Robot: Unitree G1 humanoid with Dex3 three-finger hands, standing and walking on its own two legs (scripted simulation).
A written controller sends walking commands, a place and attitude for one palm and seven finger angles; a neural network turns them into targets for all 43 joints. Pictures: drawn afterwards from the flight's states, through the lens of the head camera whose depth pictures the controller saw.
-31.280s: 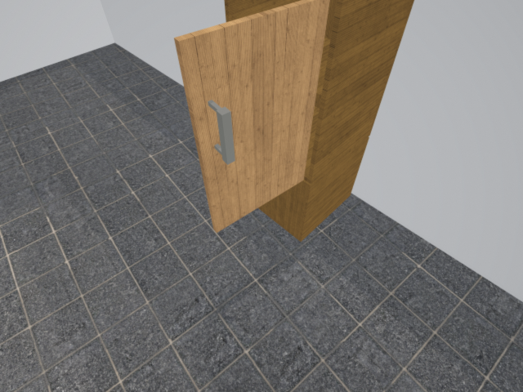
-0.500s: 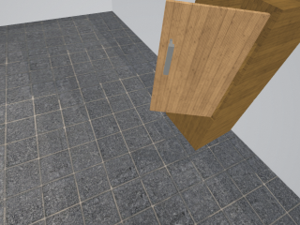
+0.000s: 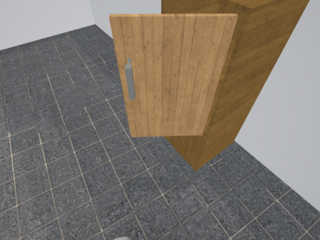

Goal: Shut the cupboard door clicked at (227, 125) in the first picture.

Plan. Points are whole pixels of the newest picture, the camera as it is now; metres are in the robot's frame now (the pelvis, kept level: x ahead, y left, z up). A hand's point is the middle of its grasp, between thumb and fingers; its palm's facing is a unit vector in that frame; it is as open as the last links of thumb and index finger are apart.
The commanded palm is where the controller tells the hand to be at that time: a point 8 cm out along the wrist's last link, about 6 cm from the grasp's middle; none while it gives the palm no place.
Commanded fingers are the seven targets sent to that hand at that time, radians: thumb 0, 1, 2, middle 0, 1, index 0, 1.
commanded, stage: take the last steps up to it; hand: left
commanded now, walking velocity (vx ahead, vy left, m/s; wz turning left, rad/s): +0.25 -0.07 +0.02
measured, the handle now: (130, 79) +0.62 +0.11 +0.04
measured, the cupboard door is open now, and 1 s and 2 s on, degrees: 55 55 55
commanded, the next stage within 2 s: come to a stop and stand still in 0.22 s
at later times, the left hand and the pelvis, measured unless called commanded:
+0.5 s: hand (116, 223) +0.21 +0.14 -0.18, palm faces +0.04 -0.98 -0.20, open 7.3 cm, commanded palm none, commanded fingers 0.00 0.90 0.90 -0.20 -0.30 -0.20 -0.30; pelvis +0.17 -0.05 -0.01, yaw +1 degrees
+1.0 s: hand (94, 226) +0.20 +0.20 -0.19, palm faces +0.09 -0.97 -0.22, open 7.4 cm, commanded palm none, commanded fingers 0.00 0.90 0.90 -0.20 -0.30 -0.20 -0.30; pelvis +0.15 +0.00 +0.00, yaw +2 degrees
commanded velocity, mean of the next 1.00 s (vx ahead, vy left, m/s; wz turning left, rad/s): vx -0.05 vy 0.03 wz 0.00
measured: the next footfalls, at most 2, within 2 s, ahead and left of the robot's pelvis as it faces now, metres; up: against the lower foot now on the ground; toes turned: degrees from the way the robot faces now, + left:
left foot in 0.18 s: +0.17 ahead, +0.09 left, +0.00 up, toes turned +9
right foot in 0.50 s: +0.26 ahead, -0.20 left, +0.00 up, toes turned -2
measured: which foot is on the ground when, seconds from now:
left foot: up 0.00-0.16, down 0.18-0.50, up 0.52-0.82, down 0.84-1.00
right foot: down 0.00-0.20, up 0.22-0.48, down 0.50-0.84, up 0.86-1.00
